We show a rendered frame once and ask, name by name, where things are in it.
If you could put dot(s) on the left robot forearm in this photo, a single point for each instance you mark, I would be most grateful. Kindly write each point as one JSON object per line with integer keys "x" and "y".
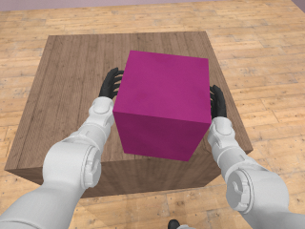
{"x": 97, "y": 127}

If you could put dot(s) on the right robot forearm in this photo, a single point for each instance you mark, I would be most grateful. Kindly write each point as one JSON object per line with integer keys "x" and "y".
{"x": 226, "y": 151}

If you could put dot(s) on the robot left upper arm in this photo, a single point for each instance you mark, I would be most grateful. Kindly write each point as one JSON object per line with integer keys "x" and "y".
{"x": 69, "y": 170}

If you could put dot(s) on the carton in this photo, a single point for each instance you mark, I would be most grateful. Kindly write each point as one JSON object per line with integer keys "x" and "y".
{"x": 163, "y": 105}

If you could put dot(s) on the right robot foot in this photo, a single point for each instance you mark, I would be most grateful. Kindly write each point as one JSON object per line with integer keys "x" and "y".
{"x": 173, "y": 224}

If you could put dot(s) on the robot left hand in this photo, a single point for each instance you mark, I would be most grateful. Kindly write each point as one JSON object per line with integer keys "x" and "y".
{"x": 108, "y": 86}

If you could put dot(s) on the pedestal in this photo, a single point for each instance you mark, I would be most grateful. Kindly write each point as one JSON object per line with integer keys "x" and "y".
{"x": 69, "y": 78}

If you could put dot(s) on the robot right upper arm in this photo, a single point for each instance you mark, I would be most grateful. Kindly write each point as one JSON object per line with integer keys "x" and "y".
{"x": 262, "y": 199}

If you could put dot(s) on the robot right hand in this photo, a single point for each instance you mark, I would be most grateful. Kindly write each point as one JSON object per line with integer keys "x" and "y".
{"x": 218, "y": 108}

